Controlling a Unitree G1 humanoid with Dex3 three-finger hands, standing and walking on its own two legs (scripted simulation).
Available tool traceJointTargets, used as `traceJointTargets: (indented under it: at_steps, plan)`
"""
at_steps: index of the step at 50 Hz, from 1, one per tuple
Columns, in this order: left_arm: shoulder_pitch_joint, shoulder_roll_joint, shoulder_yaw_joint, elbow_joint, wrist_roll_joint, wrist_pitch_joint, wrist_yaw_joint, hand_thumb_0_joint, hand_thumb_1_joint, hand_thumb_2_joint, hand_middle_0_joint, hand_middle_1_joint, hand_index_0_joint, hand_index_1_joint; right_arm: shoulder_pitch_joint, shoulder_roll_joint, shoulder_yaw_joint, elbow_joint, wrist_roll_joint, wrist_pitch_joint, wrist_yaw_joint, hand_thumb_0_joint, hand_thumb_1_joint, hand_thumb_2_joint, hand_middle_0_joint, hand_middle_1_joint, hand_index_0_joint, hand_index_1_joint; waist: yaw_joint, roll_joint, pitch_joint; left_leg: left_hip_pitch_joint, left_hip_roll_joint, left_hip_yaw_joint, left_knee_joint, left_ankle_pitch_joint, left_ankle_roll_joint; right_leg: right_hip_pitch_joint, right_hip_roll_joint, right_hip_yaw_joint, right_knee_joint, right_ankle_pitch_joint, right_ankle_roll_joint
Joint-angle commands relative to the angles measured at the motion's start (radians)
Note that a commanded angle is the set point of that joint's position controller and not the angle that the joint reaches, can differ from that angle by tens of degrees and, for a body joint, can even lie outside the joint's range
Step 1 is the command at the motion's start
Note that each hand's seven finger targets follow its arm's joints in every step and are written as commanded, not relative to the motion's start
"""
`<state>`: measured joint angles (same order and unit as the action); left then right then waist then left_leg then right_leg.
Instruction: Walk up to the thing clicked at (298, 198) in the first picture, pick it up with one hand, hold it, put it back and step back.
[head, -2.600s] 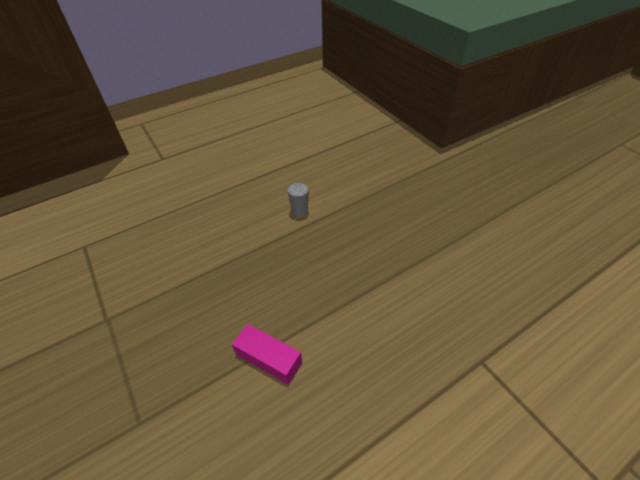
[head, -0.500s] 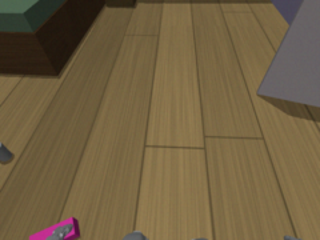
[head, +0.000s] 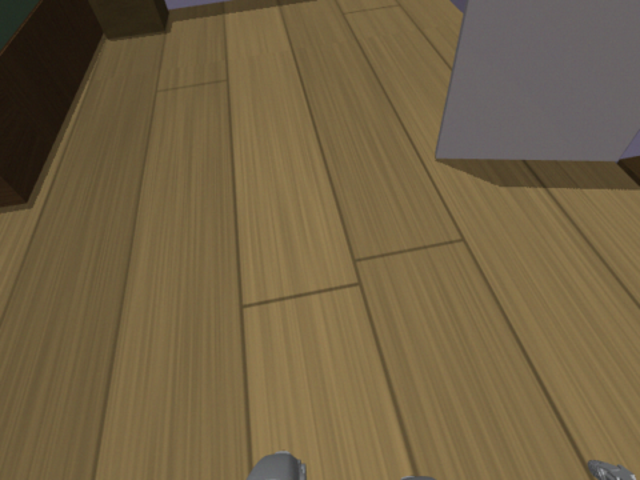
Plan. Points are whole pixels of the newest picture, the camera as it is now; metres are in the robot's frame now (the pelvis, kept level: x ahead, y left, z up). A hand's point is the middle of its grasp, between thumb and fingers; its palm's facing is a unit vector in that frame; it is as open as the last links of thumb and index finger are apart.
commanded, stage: walk up
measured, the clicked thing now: out of the picture +0.43 +1.31 -0.68
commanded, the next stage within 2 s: stand in 1.24 s
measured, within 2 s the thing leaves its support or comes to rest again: neither
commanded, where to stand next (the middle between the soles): +0.09 +0.03 m, yaw -8 degrees
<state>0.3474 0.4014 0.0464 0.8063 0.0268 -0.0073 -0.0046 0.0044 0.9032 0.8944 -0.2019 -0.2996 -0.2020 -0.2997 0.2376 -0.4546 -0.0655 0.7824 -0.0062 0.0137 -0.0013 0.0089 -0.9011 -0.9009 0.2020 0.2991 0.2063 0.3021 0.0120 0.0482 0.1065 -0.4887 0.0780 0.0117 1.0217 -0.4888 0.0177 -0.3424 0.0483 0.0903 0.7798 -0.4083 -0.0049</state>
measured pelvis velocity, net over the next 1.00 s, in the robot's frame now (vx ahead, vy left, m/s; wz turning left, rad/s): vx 0.00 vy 0.02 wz -0.19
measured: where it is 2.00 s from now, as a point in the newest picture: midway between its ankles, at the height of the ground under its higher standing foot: outside the picture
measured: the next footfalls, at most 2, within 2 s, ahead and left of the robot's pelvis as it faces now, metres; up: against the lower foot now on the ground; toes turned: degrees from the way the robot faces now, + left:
left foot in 0.10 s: +0.07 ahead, +0.15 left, +0.00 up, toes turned -5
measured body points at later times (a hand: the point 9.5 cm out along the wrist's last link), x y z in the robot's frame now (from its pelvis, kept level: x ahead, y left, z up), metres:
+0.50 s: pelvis -0.02 +0.01 +0.00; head +0.00 +0.00 +0.45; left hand +0.12 +0.31 -0.10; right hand +0.02 -0.32 -0.12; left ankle +0.03 +0.15 -0.71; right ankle +0.00 -0.12 -0.71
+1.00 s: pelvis +0.00 +0.02 +0.03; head +0.01 +0.02 +0.48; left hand +0.15 +0.31 -0.10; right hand +0.03 -0.29 -0.10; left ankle +0.03 +0.15 -0.71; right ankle +0.00 -0.12 -0.71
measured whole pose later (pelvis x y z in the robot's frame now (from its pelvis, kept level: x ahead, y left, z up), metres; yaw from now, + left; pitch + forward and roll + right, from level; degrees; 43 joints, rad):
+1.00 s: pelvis +0.00 +0.02 +0.03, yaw -11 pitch -3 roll +0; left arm 0.10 0.36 0.00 1.11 0.00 -0.02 0.00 0.00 0.90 0.89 -0.20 -0.30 -0.20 -0.30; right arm 0.09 -0.35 -0.02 1.09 0.00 -0.01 0.02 0.01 -0.90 -0.90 0.20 0.30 0.21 0.30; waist -0.01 0.00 0.07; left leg -0.18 0.05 0.09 0.49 -0.26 -0.02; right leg -0.21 0.02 0.13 0.50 -0.24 0.02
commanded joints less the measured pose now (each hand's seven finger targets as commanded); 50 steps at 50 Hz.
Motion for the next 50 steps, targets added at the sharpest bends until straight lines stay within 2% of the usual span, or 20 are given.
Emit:
traceJointTargets:
  at_steps: [1,4,5,6,7,8,10,15,16,17,18,19,22,25,27,28,30,34,41,50]
  plan:
    - [-0.001,0.280,0.078,-0.087,-0.003,-0.047,0.035,0.000,0.900,0.900,-0.200,-0.300,-0.200,-0.300,-0.005,-0.147,-0.039,-0.079,-0.004,-0.039,-0.011,0.000,-0.900,-0.900,0.200,0.300,0.200,0.300,-0.001,-0.229,-0.106,0.001,-0.016,-0.015,-0.104,-0.005,0.011,0.090,-0.229,0.319,-0.172,0.633,-0.227]
    - [-0.063,0.260,0.061,-0.102,-0.022,-0.038,0.039,0.000,0.900,0.900,-0.200,-0.300,-0.200,-0.300,0.067,-0.133,-0.044,-0.042,-0.007,-0.052,-0.009,0.000,-0.900,-0.900,0.200,0.300,0.200,0.300,-0.058,-0.176,-0.136,0.237,-0.061,0.019,-0.381,0.178,0.031,-0.021,-0.170,0.223,-0.068,0.607,-0.168]
    - [-0.067,0.219,0.048,-0.112,-0.027,-0.036,0.040,0.000,0.900,0.900,-0.200,-0.300,-0.200,-0.300,0.095,-0.161,-0.054,-0.032,-0.018,-0.059,-0.011,0.000,-0.900,-0.900,0.200,0.300,0.200,0.300,-0.067,-0.114,-0.159,0.338,-0.001,-0.082,-0.461,0.290,0.055,-0.097,-0.130,0.180,0.016,0.526,-0.111]
    - [-0.052,0.160,0.028,-0.119,-0.035,-0.038,0.040,0.000,0.900,0.900,-0.200,-0.300,-0.200,-0.300,0.087,-0.233,-0.071,-0.039,-0.030,-0.065,-0.013,0.000,-0.900,-0.900,0.200,0.300,0.200,0.300,-0.064,0.063,-0.176,0.416,0.180,-0.349,-0.545,0.364,0.128,-0.224,-0.014,0.092,0.170,0.321,-0.035]
    - [-0.051,0.207,0.039,-0.092,-0.037,-0.031,0.055,0.000,0.900,0.900,-0.200,-0.300,-0.200,-0.300,0.044,-0.263,-0.074,-0.045,-0.006,-0.066,-0.006,0.000,-0.900,-0.900,0.200,0.300,0.200,0.300,-0.058,0.143,-0.171,0.334,0.364,-0.489,-0.577,0.448,0.274,-0.189,0.029,0.009,0.267,-0.179,-0.012]
    - [-0.062,0.238,0.042,-0.074,-0.026,-0.032,0.059,0.000,0.900,0.900,-0.200,-0.300,-0.200,-0.300,0.027,-0.256,-0.077,-0.041,-0.010,-0.065,-0.002,0.000,-0.900,-0.900,0.200,0.300,0.200,0.300,-0.046,0.086,-0.129,0.272,0.375,-0.496,-0.577,0.445,0.298,-0.172,-0.004,0.040,0.323,-0.233,-0.014]
    - [-0.062,0.220,0.050,-0.045,-0.030,-0.033,0.043,0.000,0.900,0.900,-0.200,-0.300,-0.200,-0.300,-0.025,-0.218,-0.057,-0.039,-0.016,-0.065,-0.009,0.000,-0.900,-0.900,0.200,0.300,0.200,0.300,-0.023,0.072,-0.075,0.227,0.251,-0.301,-0.546,0.421,0.224,-0.157,-0.017,0.017,0.278,-0.176,-0.027]
    - [0.019,0.171,0.054,0.027,-0.015,-0.053,0.027,0.000,0.900,0.900,-0.200,-0.300,-0.200,-0.300,-0.087,-0.185,-0.028,-0.033,-0.012,-0.039,0.004,0.000,-0.900,-0.900,0.200,0.300,0.200,0.300,0.027,0.136,-0.113,0.109,0.151,-0.111,-0.409,0.372,0.125,0.148,0.013,-0.119,-0.190,0.089,-0.035]
    - [0.021,0.199,0.067,0.033,-0.007,-0.060,0.033,0.000,0.900,0.900,-0.200,-0.300,-0.200,-0.300,-0.056,-0.141,-0.014,-0.028,-0.007,-0.033,0.005,0.000,-0.900,-0.900,0.200,0.300,0.200,0.300,0.031,0.061,-0.126,0.055,0.126,-0.087,-0.325,0.341,0.091,0.228,-0.007,-0.027,-0.250,0.107,-0.048]
    - [0.012,0.257,0.079,0.025,0.005,-0.071,0.040,0.000,0.900,0.900,-0.200,-0.300,-0.200,-0.300,-0.039,-0.084,0.002,-0.035,0.000,-0.030,0.006,0.000,-0.900,-0.900,0.200,0.300,0.200,0.300,0.023,-0.113,-0.133,-0.048,0.048,-0.032,-0.174,0.238,0.028,0.271,-0.170,0.278,-0.330,0.140,-0.099]
    - [-0.053,0.294,0.074,0.009,-0.001,-0.075,0.040,0.000,0.900,0.900,-0.200,-0.300,-0.200,-0.300,-0.077,-0.085,0.002,-0.033,0.001,-0.021,-0.001,0.000,-0.900,-0.900,0.200,0.300,0.200,0.300,0.010,-0.152,-0.111,-0.056,-0.004,-0.018,-0.138,-0.063,0.003,0.160,-0.355,0.502,-0.379,0.167,-0.226]
    - [-0.096,0.309,0.072,-0.003,-0.002,-0.075,0.038,0.000,0.900,0.900,-0.200,-0.300,-0.200,-0.300,-0.093,-0.137,-0.020,-0.011,-0.007,-0.016,-0.009,0.000,-0.900,-0.900,0.200,0.300,0.200,0.300,0.007,-0.121,-0.080,0.034,0.016,-0.063,-0.074,-0.120,0.005,0.032,-0.375,0.505,-0.349,0.204,-0.281]
    - [-0.165,0.265,0.055,0.012,-0.003,-0.075,0.039,0.000,0.900,0.900,-0.200,-0.300,-0.200,-0.300,-0.052,-0.126,-0.017,0.041,0.006,-0.027,-0.003,0.000,-0.900,-0.900,0.200,0.300,0.200,0.300,-0.027,-0.170,-0.071,0.069,0.015,-0.035,-0.190,-0.012,0.020,0.041,-0.270,0.322,-0.323,0.238,-0.195]
    - [-0.235,0.224,0.036,0.018,-0.011,-0.054,0.025,0.000,0.900,0.900,-0.200,-0.300,-0.200,-0.300,0.037,-0.122,-0.023,0.113,-0.007,-0.041,0.004,0.000,-0.900,-0.900,0.200,0.300,0.200,0.300,-0.073,-0.162,-0.091,0.323,-0.015,-0.014,-0.420,0.193,0.032,-0.136,-0.168,0.178,-0.264,0.139,-0.113]
    - [-0.201,0.180,0.023,0.054,-0.020,-0.041,0.021,0.000,0.900,0.900,-0.200,-0.300,-0.200,-0.300,-0.050,-0.178,-0.030,0.099,-0.010,-0.049,0.009,0.000,-0.900,-0.900,0.200,0.300,0.200,0.300,-0.029,-0.024,-0.062,0.201,0.112,-0.236,-0.596,-0.073,0.097,-0.096,-0.065,0.084,-0.195,-0.055,-0.054]
    - [-0.179,0.188,0.028,0.078,-0.018,-0.041,0.021,0.000,0.900,0.900,-0.200,-0.300,-0.200,-0.300,-0.082,-0.187,-0.024,0.100,-0.009,-0.048,0.014,0.000,-0.900,-0.900,0.200,0.300,0.200,0.300,-0.005,-0.010,-0.062,0.128,0.159,-0.273,-0.645,-0.157,0.126,0.000,-0.041,0.046,-0.157,-0.083,-0.044]
    - [-0.160,0.184,0.031,0.115,-0.017,-0.046,0.018,0.000,0.900,0.900,-0.200,-0.300,-0.200,-0.300,-0.128,-0.173,-0.009,0.111,-0.015,-0.047,0.016,0.000,-0.900,-0.900,0.200,0.300,0.200,0.300,0.020,-0.012,-0.047,0.079,0.124,-0.205,-0.648,-0.126,0.092,0.081,-0.042,0.053,-0.214,-0.024,-0.051]
    - [-0.217,0.207,0.027,0.144,-0.022,-0.051,0.015,0.000,0.900,0.900,-0.200,-0.300,-0.200,-0.300,-0.114,-0.145,0.003,0.157,-0.008,-0.047,0.016,0.000,-0.900,-0.900,0.200,0.300,0.200,0.300,-0.010,-0.010,-0.036,0.181,0.033,-0.088,-0.573,0.023,0.030,0.017,-0.106,0.178,-0.332,0.004,-0.084]
    - [-0.258,0.181,0.006,0.203,-0.032,-0.050,0.020,0.000,0.900,0.900,-0.200,-0.300,-0.200,-0.300,-0.132,-0.135,0.012,0.214,0.005,-0.053,0.008,0.000,-0.900,-0.900,0.200,0.300,0.200,0.300,-0.018,-0.051,-0.136,0.313,0.063,-0.056,-0.599,0.311,0.037,0.113,-0.107,0.113,-0.313,0.383,-0.047]
    - [-0.293,0.156,-0.010,0.261,-0.033,-0.037,0.021,0.000,0.900,0.900,-0.200,-0.300,-0.200,-0.300,-0.189,-0.129,0.004,0.266,0.004,-0.043,0.005,0.000,-0.900,-0.900,0.200,0.300,0.200,0.300,-0.017,-0.029,-0.140,0.385,0.083,-0.041,-0.684,0.316,0.033,0.131,-0.110,0.100,-0.356,0.385,-0.029]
